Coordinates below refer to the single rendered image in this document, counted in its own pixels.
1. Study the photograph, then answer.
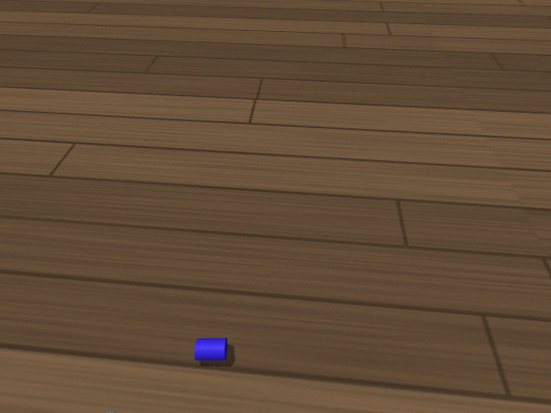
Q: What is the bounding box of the can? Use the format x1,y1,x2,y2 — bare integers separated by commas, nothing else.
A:
195,338,227,361

